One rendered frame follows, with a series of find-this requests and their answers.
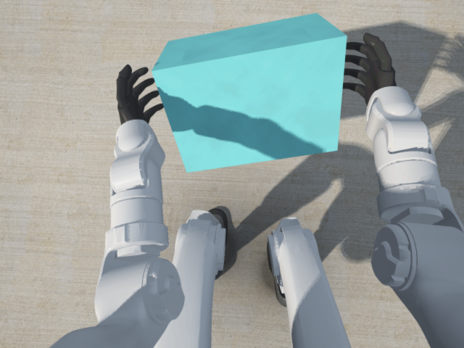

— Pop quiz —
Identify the carton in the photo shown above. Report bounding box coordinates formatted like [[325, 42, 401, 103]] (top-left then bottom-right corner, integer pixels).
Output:
[[152, 13, 347, 173]]

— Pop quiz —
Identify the right robot forearm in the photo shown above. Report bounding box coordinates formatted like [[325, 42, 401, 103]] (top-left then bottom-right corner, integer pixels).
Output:
[[365, 86, 464, 233]]

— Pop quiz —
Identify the right robot hand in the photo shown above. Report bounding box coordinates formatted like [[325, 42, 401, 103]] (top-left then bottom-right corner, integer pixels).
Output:
[[343, 33, 397, 105]]

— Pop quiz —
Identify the left robot forearm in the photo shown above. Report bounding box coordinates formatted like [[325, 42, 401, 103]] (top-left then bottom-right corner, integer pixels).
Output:
[[94, 120, 169, 319]]

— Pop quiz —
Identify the robot left foot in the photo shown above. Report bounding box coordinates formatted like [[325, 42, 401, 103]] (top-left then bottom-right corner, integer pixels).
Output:
[[208, 209, 228, 280]]

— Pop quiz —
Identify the left robot hand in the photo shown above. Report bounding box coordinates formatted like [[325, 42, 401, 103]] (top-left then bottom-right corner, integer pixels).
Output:
[[117, 65, 164, 125]]

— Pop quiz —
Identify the robot left thigh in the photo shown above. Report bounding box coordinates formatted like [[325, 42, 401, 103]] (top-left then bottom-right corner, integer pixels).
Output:
[[154, 219, 226, 348]]

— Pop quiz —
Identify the robot right upper arm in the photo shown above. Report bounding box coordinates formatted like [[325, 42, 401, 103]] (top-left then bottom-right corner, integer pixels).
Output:
[[371, 222, 464, 348]]

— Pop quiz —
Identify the robot left upper arm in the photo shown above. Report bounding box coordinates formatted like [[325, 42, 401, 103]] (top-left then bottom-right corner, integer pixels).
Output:
[[49, 257, 185, 348]]

